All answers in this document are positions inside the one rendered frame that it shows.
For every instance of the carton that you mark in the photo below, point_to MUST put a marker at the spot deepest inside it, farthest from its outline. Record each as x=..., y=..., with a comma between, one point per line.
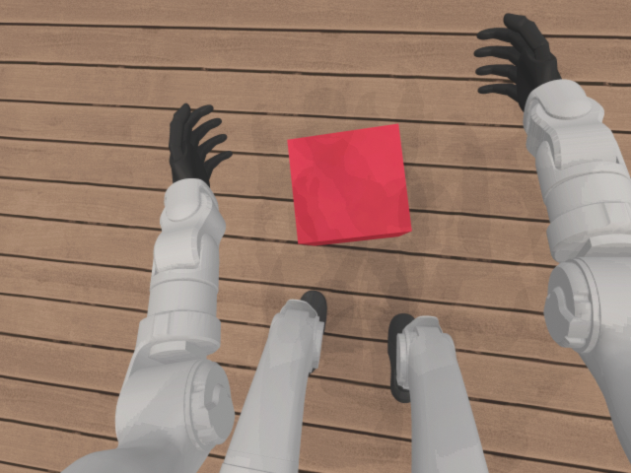
x=349, y=186

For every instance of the robot right forearm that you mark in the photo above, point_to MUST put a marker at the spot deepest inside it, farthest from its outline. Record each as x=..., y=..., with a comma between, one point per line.
x=584, y=182

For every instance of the right robot thigh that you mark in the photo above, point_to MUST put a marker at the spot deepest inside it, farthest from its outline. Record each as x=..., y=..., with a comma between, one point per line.
x=444, y=434

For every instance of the left robot shin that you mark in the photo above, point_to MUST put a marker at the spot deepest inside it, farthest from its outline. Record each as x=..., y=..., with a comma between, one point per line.
x=296, y=305

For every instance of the robot right hand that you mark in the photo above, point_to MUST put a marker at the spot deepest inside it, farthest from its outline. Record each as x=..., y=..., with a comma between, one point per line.
x=534, y=63

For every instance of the robot right upper arm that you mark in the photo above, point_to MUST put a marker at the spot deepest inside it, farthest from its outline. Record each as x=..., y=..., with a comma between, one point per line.
x=588, y=309

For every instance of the robot left hand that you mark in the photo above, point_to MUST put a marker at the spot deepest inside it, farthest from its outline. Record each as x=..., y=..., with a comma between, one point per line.
x=187, y=158

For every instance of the robot left upper arm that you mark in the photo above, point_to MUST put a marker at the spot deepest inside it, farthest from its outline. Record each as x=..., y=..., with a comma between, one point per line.
x=169, y=417

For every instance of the robot left forearm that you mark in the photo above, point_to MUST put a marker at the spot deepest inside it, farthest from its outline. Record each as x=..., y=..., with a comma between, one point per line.
x=181, y=323

